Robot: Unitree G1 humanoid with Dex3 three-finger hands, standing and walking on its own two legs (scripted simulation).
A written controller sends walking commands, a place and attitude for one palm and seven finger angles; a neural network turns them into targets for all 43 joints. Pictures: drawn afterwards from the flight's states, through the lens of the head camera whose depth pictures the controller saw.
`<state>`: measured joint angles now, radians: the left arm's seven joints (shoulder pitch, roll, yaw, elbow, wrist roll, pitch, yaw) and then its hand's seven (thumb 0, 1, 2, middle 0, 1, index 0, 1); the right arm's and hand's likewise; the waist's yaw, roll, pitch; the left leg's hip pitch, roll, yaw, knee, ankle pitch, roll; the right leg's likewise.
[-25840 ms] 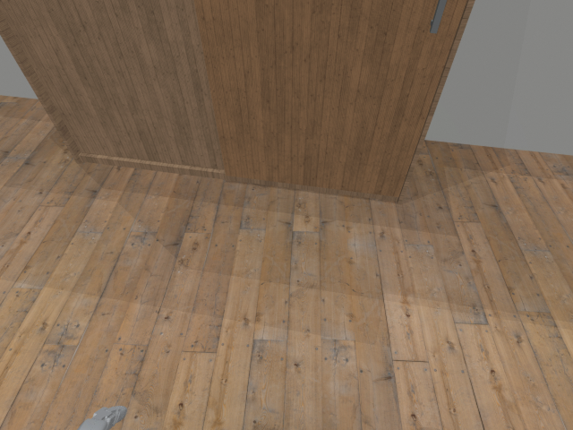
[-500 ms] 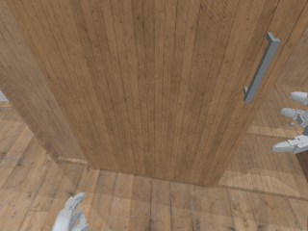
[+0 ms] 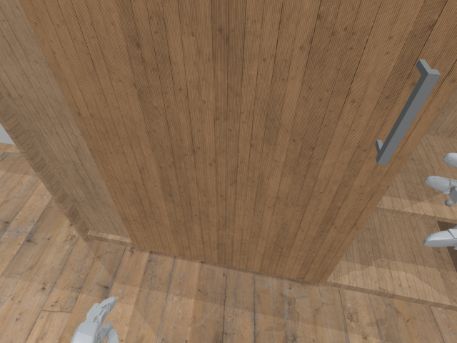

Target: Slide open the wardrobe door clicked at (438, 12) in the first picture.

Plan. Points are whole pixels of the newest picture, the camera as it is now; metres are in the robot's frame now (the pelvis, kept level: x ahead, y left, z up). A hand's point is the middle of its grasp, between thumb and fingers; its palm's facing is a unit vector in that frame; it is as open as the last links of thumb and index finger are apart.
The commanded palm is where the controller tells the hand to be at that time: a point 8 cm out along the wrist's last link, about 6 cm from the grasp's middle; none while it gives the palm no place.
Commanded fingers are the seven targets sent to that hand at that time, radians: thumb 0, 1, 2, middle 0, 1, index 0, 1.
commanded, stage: draw the hand back to the body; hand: right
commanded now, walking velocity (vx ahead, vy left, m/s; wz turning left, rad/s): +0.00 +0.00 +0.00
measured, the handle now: (400, 116) +0.50 -0.31 +0.17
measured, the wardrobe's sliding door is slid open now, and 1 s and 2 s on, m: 0.58 0.58 0.58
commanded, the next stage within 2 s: step back with the hand held close in 1.50 s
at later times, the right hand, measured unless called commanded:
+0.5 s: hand out of the picture +0.24 -0.31 +0.16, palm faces +0.31 +0.94 -0.13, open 14.4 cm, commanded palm +0.19 -0.34 +0.17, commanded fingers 0.00 0.19 -0.38 0.24 0.94 0.24 0.94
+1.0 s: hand out of the picture +0.20 -0.28 +0.18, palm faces +0.44 +0.83 -0.34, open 10.0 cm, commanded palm +0.14 -0.31 +0.19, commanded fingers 0.00 -0.72 -0.81 0.21 0.41 0.21 0.41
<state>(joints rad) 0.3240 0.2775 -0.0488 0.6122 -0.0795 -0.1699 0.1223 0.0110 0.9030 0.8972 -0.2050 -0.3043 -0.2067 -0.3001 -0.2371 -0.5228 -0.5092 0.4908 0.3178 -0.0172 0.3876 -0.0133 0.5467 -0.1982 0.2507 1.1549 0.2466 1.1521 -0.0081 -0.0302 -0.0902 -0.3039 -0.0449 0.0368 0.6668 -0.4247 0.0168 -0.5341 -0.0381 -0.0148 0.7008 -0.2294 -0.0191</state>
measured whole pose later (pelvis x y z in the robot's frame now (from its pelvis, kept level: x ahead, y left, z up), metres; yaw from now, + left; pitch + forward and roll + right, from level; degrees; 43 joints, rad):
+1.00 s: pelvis +0.00 -0.01 +0.02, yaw +0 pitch -5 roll +1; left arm 0.23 0.23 -0.03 0.65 0.00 -0.15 0.08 0.01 0.90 0.90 -0.20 -0.30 -0.21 -0.30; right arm 0.40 -0.37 -0.34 -0.31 0.09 -0.09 -0.09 0.00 -0.37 -0.64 0.23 0.62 0.22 0.61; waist -0.05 -0.04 0.00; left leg 0.00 -0.02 0.02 0.38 -0.29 0.00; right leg -0.22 -0.01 -0.03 0.42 -0.11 -0.03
